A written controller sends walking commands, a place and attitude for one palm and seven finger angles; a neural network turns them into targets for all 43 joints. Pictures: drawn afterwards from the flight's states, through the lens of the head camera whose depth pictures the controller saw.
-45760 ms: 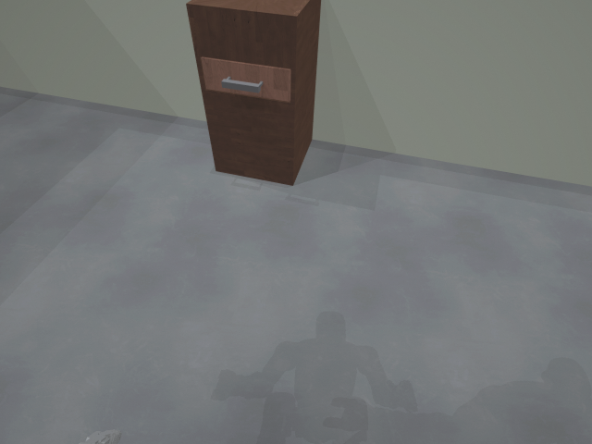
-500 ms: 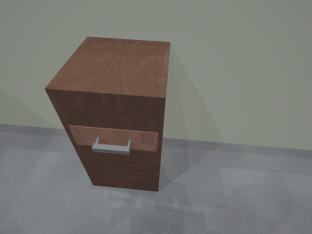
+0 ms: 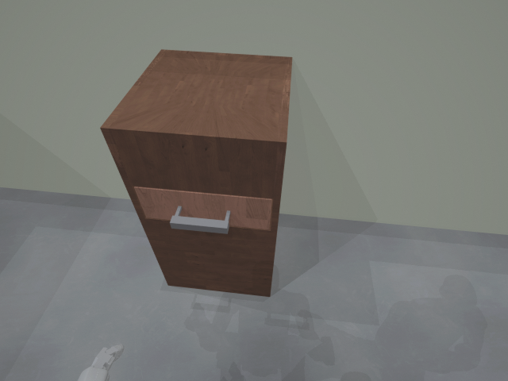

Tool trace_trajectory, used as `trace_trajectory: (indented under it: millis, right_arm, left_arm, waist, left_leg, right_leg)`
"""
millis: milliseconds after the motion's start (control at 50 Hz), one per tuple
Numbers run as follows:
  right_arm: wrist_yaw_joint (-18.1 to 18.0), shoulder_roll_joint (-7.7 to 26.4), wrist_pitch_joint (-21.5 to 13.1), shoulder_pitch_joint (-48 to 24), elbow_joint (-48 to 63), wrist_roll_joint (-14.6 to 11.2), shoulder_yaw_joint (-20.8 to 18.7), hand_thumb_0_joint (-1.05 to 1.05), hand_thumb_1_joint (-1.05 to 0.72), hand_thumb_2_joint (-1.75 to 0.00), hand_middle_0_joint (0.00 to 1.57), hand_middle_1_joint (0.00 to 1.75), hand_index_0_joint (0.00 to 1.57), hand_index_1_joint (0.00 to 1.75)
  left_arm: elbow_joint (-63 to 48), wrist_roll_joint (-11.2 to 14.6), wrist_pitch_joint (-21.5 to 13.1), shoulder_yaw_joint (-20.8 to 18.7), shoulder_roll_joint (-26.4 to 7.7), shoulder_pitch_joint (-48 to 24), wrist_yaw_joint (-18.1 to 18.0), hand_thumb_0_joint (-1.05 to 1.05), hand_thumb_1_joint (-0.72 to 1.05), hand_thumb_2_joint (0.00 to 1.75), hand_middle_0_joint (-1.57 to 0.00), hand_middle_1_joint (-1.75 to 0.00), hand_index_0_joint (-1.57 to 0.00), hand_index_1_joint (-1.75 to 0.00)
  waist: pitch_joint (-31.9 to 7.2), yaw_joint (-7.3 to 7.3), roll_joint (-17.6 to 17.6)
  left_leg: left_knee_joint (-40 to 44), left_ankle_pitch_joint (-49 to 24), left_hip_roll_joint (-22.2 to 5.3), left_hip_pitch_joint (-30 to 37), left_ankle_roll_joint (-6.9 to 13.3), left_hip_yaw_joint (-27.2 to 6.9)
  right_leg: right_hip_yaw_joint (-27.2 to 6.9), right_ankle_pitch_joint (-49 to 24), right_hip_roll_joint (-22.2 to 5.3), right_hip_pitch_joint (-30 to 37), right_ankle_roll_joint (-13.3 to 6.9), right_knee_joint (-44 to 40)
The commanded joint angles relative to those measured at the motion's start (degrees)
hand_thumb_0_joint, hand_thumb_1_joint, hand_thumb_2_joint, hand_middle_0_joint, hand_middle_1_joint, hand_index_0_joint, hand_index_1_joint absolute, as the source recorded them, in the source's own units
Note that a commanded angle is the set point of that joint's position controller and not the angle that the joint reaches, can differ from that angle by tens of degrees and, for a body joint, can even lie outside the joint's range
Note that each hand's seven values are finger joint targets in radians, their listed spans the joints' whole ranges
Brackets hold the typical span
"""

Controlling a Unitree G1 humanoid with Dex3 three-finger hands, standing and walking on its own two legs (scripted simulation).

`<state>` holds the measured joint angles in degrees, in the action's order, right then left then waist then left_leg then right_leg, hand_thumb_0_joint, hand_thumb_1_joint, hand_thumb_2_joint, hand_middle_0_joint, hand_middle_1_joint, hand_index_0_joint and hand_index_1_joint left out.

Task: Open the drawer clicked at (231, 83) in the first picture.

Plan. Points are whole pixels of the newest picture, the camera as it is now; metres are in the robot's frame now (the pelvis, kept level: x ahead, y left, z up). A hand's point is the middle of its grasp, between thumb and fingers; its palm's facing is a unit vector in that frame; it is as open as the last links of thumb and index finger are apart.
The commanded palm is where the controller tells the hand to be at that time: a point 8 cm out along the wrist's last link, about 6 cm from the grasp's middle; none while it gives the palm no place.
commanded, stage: raise the hand with hooked fingers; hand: left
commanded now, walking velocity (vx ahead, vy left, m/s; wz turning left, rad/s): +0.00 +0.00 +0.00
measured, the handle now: (201, 218) +0.57 +0.21 -0.22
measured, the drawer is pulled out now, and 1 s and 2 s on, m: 0.00 0.00 0.00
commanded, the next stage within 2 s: move the hooked fingers above the handle in 1.78 s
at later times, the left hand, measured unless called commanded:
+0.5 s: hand (121, 334) +0.19 +0.24 -0.04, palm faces +0.11 -0.03 -0.99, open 9.7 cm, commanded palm +0.18 +0.24 +0.02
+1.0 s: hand (133, 255) +0.29 +0.23 +0.03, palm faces +0.09 -0.05 -0.99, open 12.6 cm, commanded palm +0.27 +0.23 +0.08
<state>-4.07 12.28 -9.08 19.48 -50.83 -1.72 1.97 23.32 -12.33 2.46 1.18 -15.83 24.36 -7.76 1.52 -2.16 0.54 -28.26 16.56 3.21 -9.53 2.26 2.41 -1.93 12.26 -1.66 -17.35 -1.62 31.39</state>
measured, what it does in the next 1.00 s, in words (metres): shifts its weight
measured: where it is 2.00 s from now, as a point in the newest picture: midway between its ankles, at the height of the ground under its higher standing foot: outside the picture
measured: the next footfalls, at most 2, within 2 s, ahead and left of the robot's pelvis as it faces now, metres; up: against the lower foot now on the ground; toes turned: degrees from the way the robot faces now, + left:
none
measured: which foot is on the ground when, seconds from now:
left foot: down 0.00-1.00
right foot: down 0.00-1.00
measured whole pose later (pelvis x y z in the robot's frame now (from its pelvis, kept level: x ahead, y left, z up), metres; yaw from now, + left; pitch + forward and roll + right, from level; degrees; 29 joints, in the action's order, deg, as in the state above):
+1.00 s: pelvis +0.05 -0.03 -0.02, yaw +3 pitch +9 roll +1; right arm -1.3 16.2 5.5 7.9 -34.1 2.8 -2.9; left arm -2.2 -57.0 -5.4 -1.6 -25.9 12.9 -19.1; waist -3.8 -3.9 -2.9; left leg -40.5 25.5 1.3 -23.9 0.1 -1.4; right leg -1.6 20.7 2.4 -30.5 -2.0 42.5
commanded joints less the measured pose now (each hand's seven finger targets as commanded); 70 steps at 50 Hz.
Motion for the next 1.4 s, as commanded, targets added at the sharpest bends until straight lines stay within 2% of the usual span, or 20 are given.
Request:
trace_trajectory:
  millis: [0, 40, 80, 120, 160, 220, 280, 320, 380, 440, 520, 540, 600, 680, 720, 780, 880, 1120, 1220, 1380]
  right_arm:
    - [-1.34, 10.31, -7.22, -12.72, 16.23, 1.2, -2.9, 0.0, -0.9, -0.9, 0.2, 0.3, 0.2, 0.3]
    - [-0.34, 9.96, -5.07, -12.22, 19.42, 2.61, -4.12, 0.0, -0.9, -0.9, 0.2, 0.3, 0.2, 0.3]
    - [1.29, 9.6, -2.36, -12.93, 22.27, 4.09, -5.5, 0.0, -0.9, -0.9, 0.2, 0.3, 0.2, 0.3]
    - [3.68, 8.77, 1.06, -13.72, 24.79, 4.2, -6.22, 0.0, -0.9, -0.9, 0.2, 0.3, 0.2, 0.3]
    - [5.25, 8.3, 4.2, -16.54, 27.18, 4.5, -5.63, 0.0, -0.9, -0.9, 0.2, 0.3, 0.2, 0.3]
    - [5.64, 8.31, 6.93, -19.63, 30.02, 5.11, -5.39, 0.0, -0.9, -0.9, 0.2, 0.3, 0.2, 0.3]
    - [4.81, 7.28, 8.97, -19.25, 30.83, 6.41, -5.57, 0.0, -0.9, -0.9, 0.2, 0.3, 0.2, 0.3]
    - [3.82, 6.79, 9.59, -19.31, 30.05, 7.38, -5.55, 0.0, -0.9, -0.9, 0.2, 0.3, 0.2, 0.3]
    - [3.42, 6.9, 9.46, -18.01, 28.98, 7.42, -6.1, 0.0, -0.9, -0.9, 0.2, 0.3, 0.2, 0.3]
    - [3.81, 7.76, 10.27, -18.13, 28.09, 7.56, -6.28, 0.0, -0.9, -0.9, 0.2, 0.3, 0.2, 0.3]
    - [3.95, 7.75, 12.4, -20.25, 28.77, 5.59, -5.2, 0.0, -0.9, -0.9, 0.2, 0.3, 0.2, 0.3]
    - [3.84, 6.98, 13.34, -21.16, 28.58, 4.48, -4.73, 0.0, -0.9, -0.9, 0.2, 0.3, 0.2, 0.3]
    - [2.78, 7.19, 13.34, -20.83, 30.13, 3.25, -3.83, 0.0, -0.9, -0.9, 0.2, 0.3, 0.2, 0.3]
    - [2.56, 7.05, 12.53, -19.96, 28.91, 3.85, -2.67, 0.0, -0.9, -0.9, 0.2, 0.3, 0.2, 0.3]
    - [2.57, 7.41, 12.35, -19.87, 28.49, 4.49, -2.81, 0.0, -0.9, -0.9, 0.2, 0.3, 0.2, 0.3]
    - [2.43, 6.88, 12.06, -18.39, 28.0, 5.22, -3.62, 0.0, -0.9, -0.9, 0.2, 0.3, 0.2, 0.3]
    - [2.55, 6.92, 11.38, -17.14, 26.31, 5.08, -5.41, 0.0, -0.9, -0.9, 0.2, 0.3, 0.2, 0.3]
    - [2.64, 8.05, 14.05, -19.26, 26.15, 2.66, -4.86, 0.0, -0.9, -0.9, 0.2, 0.3, 0.2, 0.3]
    - [2.1, 7.6, 14.8, -18.88, 26.12, 2.74, -4.14, 0.0, -0.9, -0.9, 0.2, 0.3, 0.2, 0.3]
    - [1.92, 7.29, 14.95, -17.57, 24.82, 2.08, -3.95, 0.0, -0.9, -0.9, 0.2, 0.3, 0.2, 0.3]
  left_arm:
    - [-22.52, -15.63, -5.43, -0.28, -9.7, -12.93, -7.39, 0.0, 0.74, 0.83, -0.21, -0.4, -0.21, -0.4]
    - [-16.19, -25.97, -6.09, -1.36, -9.78, -11.09, -9.7, 0.0, 0.69, 0.81, -0.22, -0.43, -0.22, -0.43]
    - [-10.22, -34.67, -7.38, -1.62, -7.96, 0.0, -12.04, 0.0, 0.64, 0.79, -0.22, -0.47, -0.22, -0.47]
    - [-12.3, -41.13, -9.39, -3.16, -7.31, 8.17, -13.51, 0.0, 0.6, 0.77, -0.22, -0.5, -0.22, -0.5]
    - [-17.42, -45.84, -10.36, -3.73, -8.1, 10.84, -15.17, 0.0, 0.55, 0.75, -0.22, -0.53, -0.22, -0.53]
    - [-26.74, -50.73, -10.72, -7.57, -12.93, 5.18, -17.89, 0.0, 0.48, 0.72, -0.23, -0.57, -0.23, -0.57]
    - [-34.07, -52.98, -11.87, -9.97, -16.2, -4.45, -21.92, 0.0, 0.41, 0.69, -0.24, -0.62, -0.24, -0.62]
    - [-40.49, -53.13, -14.94, -11.86, -19.15, -14.29, -24.49, 0.0, 0.36, 0.67, -0.24, -0.64, -0.24, -0.64]
    - [-42.92, -51.36, -18.11, -10.7, -18.63, -16.36, -26.5, 0.0, 0.29, 0.64, -0.24, -0.69, -0.24, -0.69]
    - [-41.4, -49.49, -16.03, -9.62, -18.28, -16.34, -26.44, 0.0, 0.22, 0.61, -0.25, -0.74, -0.25, -0.74]
    - [-33.69, -46.5, -6.16, -8.45, -16.81, -9.71, -21.95, 0.0, 0.13, 0.57, -0.25, -0.8, -0.25, -0.8]
    - [-30.97, -45.12, -3.19, -6.05, -15.35, -8.58, -19.39, 0.0, 0.11, 0.56, -0.26, -0.81, -0.26, -0.81]
    - [-35.18, -42.88, 0.98, -5.8, -16.22, -4.91, -13.55, 0.0, 0.04, 0.53, -0.26, -0.86, -0.26, -0.86]
    - [-35.19, -43.16, -0.76, -6.99, -17.33, -3.56, -10.1, 0.0, -0.06, 0.49, -0.27, -0.92, -0.27, -0.92]
    - [-37.61, -44.62, -2.86, -8.93, -19.84, -7.78, -10.12, 0.0, -0.1, 0.47, -0.27, -0.94, -0.27, -0.94]
    - [-39.92, -46.19, -6.45, -10.5, -21.54, -11.81, -11.72, 0.0, -0.17, 0.44, -0.28, -0.99, -0.28, -0.99]
    - [-39.49, -44.79, -9.56, -10.81, -20.83, -17.74, -14.4, 0.0, -0.29, 0.39, -0.29, -1.07, -0.29, -1.07]
    - [-33.2, -43.04, -0.68, -5.71, -21.56, -29.82, -4.75, 0.0, -0.5, 0.3, -0.3, -1.2, -0.3, -1.2]
    - [-33.31, -43.72, -1.65, -6.92, -24.9, -39.42, -1.78, 0.0, -0.5, 0.3, -0.3, -1.2, -0.3, -1.2]
    - [-27.37, -42.17, -2.88, -4.39, -23.15, -45.64, 1.66, 0.0, -0.5, 0.3, -0.3, -1.2, -0.3, -1.2]
  waist:
    - [2.43, 3.63, -0.01]
    - [1.21, 2.78, 8.44]
    - [0.11, -1.26, 12.08]
    - [-6.7, -5.55, 10.11]
    - [-11.16, -7.3, 9.4]
    - [-10.43, -6.73, -0.43]
    - [-16.91, -4.19, -0.53]
    - [-21.65, -1.97, 0.5]
    - [-24.54, -0.25, -7.41]
    - [-25.32, 1.25, -7.82]
    - [-22.45, -0.43, -3.71]
    - [-19.9, -0.45, 2.09]
    - [-20.07, -2.56, 5.5]
    - [-16.76, -2.74, 6.69]
    - [-16.34, -2.71, 3.84]
    - [-20.23, -3.0, -2.09]
    - [-22.2, -1.53, -4.39]
    - [-17.87, -2.11, 0.52]
    - [-18.06, -2.45, -2.34]
    - [-16.26, -1.84, -2.79]
  left_leg:
    - [5.2, 14.12, -3.14, -15.44, -0.96, -7.45]
    - [0.98, 15.79, -1.82, -20.36, -1.07, -6.93]
    - [-2.87, 14.06, -0.44, -24.36, -1.55, -3.98]
    - [-6.25, 4.82, 0.05, -23.84, -1.97, -2.36]
    - [-8.72, -0.22, 0.13, -25.72, -2.31, -1.99]
    - [-8.39, 7.64, -0.09, -27.41, -1.61, -2.95]
    - [-14.95, 2.44, -0.25, -22.87, -0.82, -3.73]
    - [-19.75, 0.34, 0.09, -20.52, -0.49, -5.26]
    - [-23.89, -1.7, 0.06, -16.16, -1.01, -5.86]
    - [-24.87, -4.0, 0.04, -16.36, -1.31, -6.16]
    - [-19.16, -5.05, -0.16, -20.49, -0.45, -4.39]
    - [-16.62, -0.76, -0.45, -22.16, -0.65, -4.34]
    - [-12.91, -6.19, -0.62, -22.02, -0.33, -3.24]
    - [-10.33, -9.21, -0.7, -20.98, -0.38, -2.98]
    - [-9.57, -10.08, -0.84, -19.08, -0.24, -2.84]
    - [-9.8, -13.88, -0.25, -15.14, -0.44, -2.79]
    - [-10.14, -15.64, -0.01, -11.58, -0.51, -3.02]
    - [-4.0, -19.0, -1.26, -8.69, -0.77, -2.26]
    - [-2.23, -19.23, -1.38, -5.79, -0.88, -2.2]
    - [-0.02, -19.33, -1.57, -4.7, -1.51, -2.38]
  right_leg:
    - [0.48, 12.85, 3.24, -8.21, -0.73, -0.11]
    - [0.08, 21.24, 3.67, -12.25, -0.69, 0.8]
    - [-2.62, 27.1, 4.11, -13.8, -1.56, 0.65]
    - [-5.13, 20.23, 4.79, -11.52, -3.36, 2.78]
    - [-6.01, 12.48, 3.74, -10.81, -3.84, 6.3]
    - [-6.92, 18.7, 3.23, -12.15, -3.74, 6.88]
    - [-6.38, 12.19, 3.54, -17.1, -3.67, 10.9]
    - [-8.49, 9.66, 3.27, -20.5, -3.16, 13.4]
    - [-8.08, 8.3, 3.19, -27.32, -3.58, 16.36]
    - [-6.37, 4.98, 3.58, -27.63, -3.25, 17.26]
    - [-3.79, -1.82, 3.81, -14.73, -2.45, 13.4]
    - [-3.82, 1.65, 3.6, -12.38, -1.75, 11.05]
    - [-4.91, -6.32, 2.75, -1.5, -1.34, 8.85]
    - [-6.1, -14.76, 1.99, 2.67, -0.8, 7.91]
    - [-6.59, -15.44, 1.92, 2.71, -1.0, 7.08]
    - [-6.37, -18.99, 1.65, 3.71, -1.26, 7.48]
    - [-4.37, -17.85, 1.99, 1.52, -1.28, 7.03]
    - [-1.21, -15.91, 2.14, 5.37, -0.92, 3.17]
    - [-0.68, -14.61, 2.18, 6.77, -1.09, 1.47]
    - [0.99, -12.54, 2.47, 6.72, -1.22, -0.77]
